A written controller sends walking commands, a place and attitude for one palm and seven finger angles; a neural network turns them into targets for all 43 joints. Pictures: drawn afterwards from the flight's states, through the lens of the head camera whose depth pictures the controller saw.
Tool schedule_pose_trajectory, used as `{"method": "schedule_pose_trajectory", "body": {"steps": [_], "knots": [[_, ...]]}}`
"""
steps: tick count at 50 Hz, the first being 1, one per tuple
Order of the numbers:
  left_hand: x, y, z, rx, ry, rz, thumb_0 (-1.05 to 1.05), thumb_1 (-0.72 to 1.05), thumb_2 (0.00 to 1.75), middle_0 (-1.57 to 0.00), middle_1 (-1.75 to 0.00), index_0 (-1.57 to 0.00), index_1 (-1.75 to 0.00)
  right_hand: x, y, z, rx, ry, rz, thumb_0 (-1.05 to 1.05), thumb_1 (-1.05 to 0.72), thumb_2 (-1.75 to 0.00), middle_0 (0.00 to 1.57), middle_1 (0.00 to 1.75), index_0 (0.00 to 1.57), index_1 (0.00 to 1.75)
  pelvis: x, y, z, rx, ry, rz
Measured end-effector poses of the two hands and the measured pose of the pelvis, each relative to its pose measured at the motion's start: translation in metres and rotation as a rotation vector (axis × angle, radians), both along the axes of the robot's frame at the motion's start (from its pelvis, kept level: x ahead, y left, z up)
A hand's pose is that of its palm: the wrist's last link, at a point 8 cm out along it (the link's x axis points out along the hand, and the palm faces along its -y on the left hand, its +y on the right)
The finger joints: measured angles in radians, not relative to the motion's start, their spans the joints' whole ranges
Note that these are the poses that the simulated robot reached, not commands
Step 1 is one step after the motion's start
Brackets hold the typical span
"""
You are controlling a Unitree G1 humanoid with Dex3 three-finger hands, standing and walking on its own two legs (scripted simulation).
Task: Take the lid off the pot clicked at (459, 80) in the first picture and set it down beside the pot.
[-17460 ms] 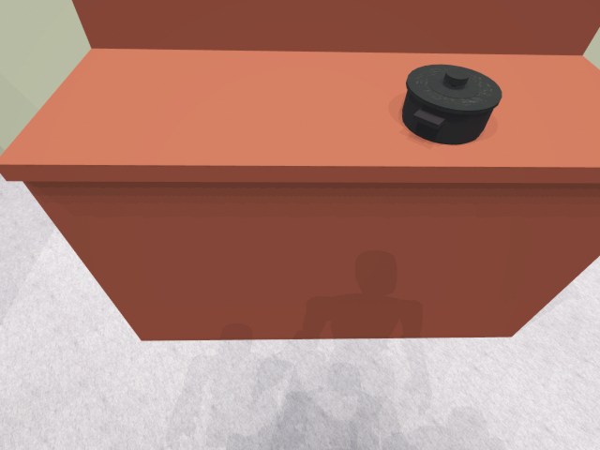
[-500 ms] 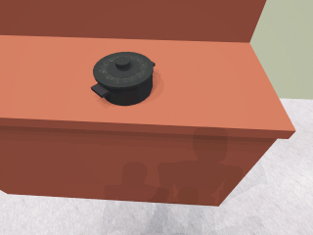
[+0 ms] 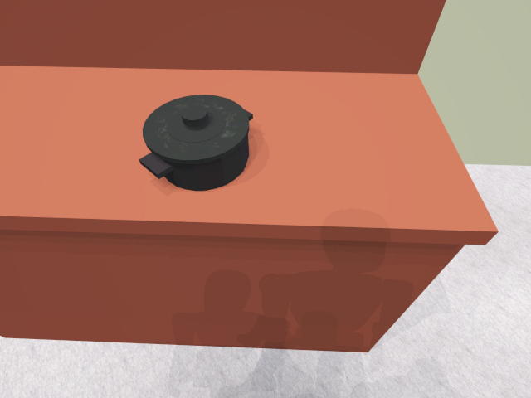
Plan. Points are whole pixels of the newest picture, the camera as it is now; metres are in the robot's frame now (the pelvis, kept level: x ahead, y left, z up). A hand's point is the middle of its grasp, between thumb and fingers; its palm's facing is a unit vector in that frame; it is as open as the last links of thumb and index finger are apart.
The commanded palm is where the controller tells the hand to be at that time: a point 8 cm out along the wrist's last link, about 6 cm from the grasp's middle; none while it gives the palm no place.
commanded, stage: look again from close up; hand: left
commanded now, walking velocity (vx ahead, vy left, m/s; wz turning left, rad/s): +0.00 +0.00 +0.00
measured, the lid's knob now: (194, 115) +0.51 +0.15 +0.15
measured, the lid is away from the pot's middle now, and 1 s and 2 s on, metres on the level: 0.00 0.00 0.00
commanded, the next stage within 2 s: lift the closed hand beside the body in 0.34 s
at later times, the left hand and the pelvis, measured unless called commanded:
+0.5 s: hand out of the picture +0.04 +0.18 -0.16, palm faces +0.11 -0.97 -0.23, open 7.3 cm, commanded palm +0.10 +0.23 -0.05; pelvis +0.01 +0.00 +0.00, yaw +1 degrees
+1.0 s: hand (103, 378) +0.14 +0.21 +0.04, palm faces +0.36 -0.87 -0.34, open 3.2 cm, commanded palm +0.09 +0.24 +0.09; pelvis +0.02 -0.02 +0.01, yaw +4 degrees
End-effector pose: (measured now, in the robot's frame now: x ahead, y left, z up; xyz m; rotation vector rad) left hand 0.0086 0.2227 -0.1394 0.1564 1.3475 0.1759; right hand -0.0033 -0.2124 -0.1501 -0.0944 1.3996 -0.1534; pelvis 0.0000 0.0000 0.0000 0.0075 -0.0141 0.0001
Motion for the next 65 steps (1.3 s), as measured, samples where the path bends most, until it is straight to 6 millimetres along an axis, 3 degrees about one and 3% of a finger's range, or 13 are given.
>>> {"method": "schedule_pose_trajectory", "body": {"steps": [10,23,25,29,33,36,40,46,50,56,61,65], "knots": [[0.009,-0.001,0.001,0.0,-0.005,-0.004,0.0,0.92,0.9,-0.2,-0.3,-0.2,-0.3,0.001,0.001,0.001,0.006,0.015,-0.001,0.01,-0.92,-0.9,0.2,0.3,0.2,0.3,0.006,-0.002,0.001,-0.001,0.001,-0.001],[0.004,-0.005,-0.001,-0.013,0.023,-0.006,0.0,0.92,0.9,-0.2,-0.3,-0.2,-0.3,0.002,0.003,0.002,0.008,0.027,0.006,0.01,-0.92,-0.9,0.2,0.3,0.2,0.3,0.011,-0.003,0.002,0.0,-0.002,0.001],[0.023,0.002,0.012,0.024,-0.098,0.049,0.01,0.93,0.9,-0.2,-0.31,-0.21,-0.3,0.011,-0.003,0.007,-0.001,-0.046,0.037,0.02,-0.93,-0.9,0.2,0.3,0.2,0.3,0.012,-0.003,0.002,0.003,-0.007,0.015],[0.085,0.013,0.068,0.147,-0.475,0.037,0.02,0.94,0.9,-0.26,-0.37,-0.26,-0.36,0.054,-0.024,0.023,-0.047,-0.291,0.078,0.03,-0.93,-0.9,0.2,0.3,0.21,0.3,0.014,-0.003,0.004,0.0,-0.025,0.041],[0.116,0.011,0.105,0.166,-0.676,0.005,0.01,0.93,0.9,-0.36,-0.48,-0.36,-0.48,0.117,-0.043,0.047,-0.07,-0.511,0.095,0.03,-0.92,-0.9,0.2,0.3,0.2,0.3,0.013,-0.006,0.005,-0.003,-0.03,0.035],[0.119,0.011,0.131,0.176,-0.784,-0.012,0.01,0.92,0.9,-0.47,-0.6,-0.47,-0.59,0.167,-0.049,0.075,-0.089,-0.681,0.116,0.02,-0.92,-0.9,0.2,0.3,0.2,0.3,0.013,-0.01,0.005,-0.006,-0.032,0.028],[0.107,0.015,0.151,0.205,-0.836,-0.006,0.01,0.91,0.9,-0.62,-0.77,-0.63,-0.76,0.221,-0.046,0.11,-0.104,-0.841,0.194,0.02,-0.91,-0.9,0.2,0.3,0.2,0.3,0.015,-0.016,0.006,-0.011,-0.033,0.034],[0.094,0.022,0.179,0.278,-0.901,0.032,0.01,0.9,0.9,-0.88,-1.05,-0.88,-1.04,0.263,-0.026,0.129,-0.086,-0.916,0.312,0.01,-0.91,-0.9,0.2,0.3,0.2,0.3,0.02,-0.023,0.007,-0.017,-0.034,0.057],[0.095,0.025,0.2,0.325,-0.953,0.037,0.01,0.9,0.9,-1.05,-1.23,-1.05,-1.23,0.266,-0.011,0.119,-0.049,-0.881,0.345,0.01,-0.91,-0.9,0.2,0.3,0.2,0.3,0.025,-0.025,0.008,-0.019,-0.04,0.064],[0.104,0.032,0.23,0.395,-1.031,-0.001,0.01,0.9,0.9,-1.21,-1.41,-1.21,-1.4,0.247,0.003,0.093,0.01,-0.779,0.33,0.01,-0.9,-0.9,0.2,0.3,0.21,0.3,0.03,-0.025,0.008,-0.02,-0.047,0.062],[0.112,0.037,0.258,0.458,-1.093,-0.067,0.01,0.9,0.9,-1.26,-1.47,-1.27,-1.46,0.226,0.002,0.077,0.024,-0.716,0.285,0.01,-0.9,-0.9,0.2,0.3,0.21,0.3,0.031,-0.023,0.009,-0.021,-0.047,0.048],[0.116,0.037,0.267,0.469,-1.119,-0.108,0.01,0.9,0.9,-1.28,-1.49,-1.28,-1.48,0.214,-0.006,0.072,0.006,-0.694,0.251,0.02,-0.9,-0.9,0.2,0.3,0.21,0.3,0.03,-0.021,0.008,-0.021,-0.045,0.039]]}}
